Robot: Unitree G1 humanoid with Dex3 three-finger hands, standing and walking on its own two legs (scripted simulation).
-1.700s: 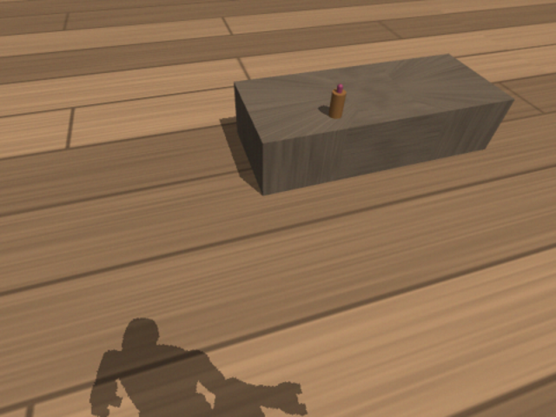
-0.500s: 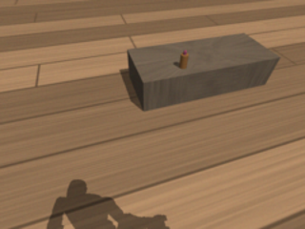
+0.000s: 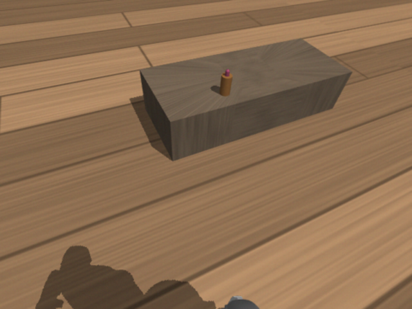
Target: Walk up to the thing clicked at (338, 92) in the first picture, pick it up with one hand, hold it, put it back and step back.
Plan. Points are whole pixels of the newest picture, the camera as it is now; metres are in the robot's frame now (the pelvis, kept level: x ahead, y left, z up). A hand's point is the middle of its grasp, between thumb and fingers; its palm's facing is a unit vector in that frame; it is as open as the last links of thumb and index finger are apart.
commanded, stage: walk up
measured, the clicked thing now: (226, 81) +1.36 -0.21 -0.36
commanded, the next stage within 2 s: none
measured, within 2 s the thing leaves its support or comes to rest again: neither
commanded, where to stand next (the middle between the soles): +0.75 +0.06 m, yaw -6 degrees
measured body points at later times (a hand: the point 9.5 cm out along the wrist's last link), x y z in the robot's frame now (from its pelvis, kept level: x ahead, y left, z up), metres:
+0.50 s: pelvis +0.23 +0.01 +0.00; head +0.24 +0.00 +0.45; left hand +0.29 +0.33 -0.10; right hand +0.30 -0.32 -0.11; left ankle +0.37 +0.17 -0.71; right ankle +0.20 -0.11 -0.74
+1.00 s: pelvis +0.44 +0.06 -0.01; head +0.47 +0.05 +0.44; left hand +0.56 +0.36 -0.11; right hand +0.43 -0.26 -0.12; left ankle +0.39 +0.17 -0.74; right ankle +0.54 -0.08 -0.72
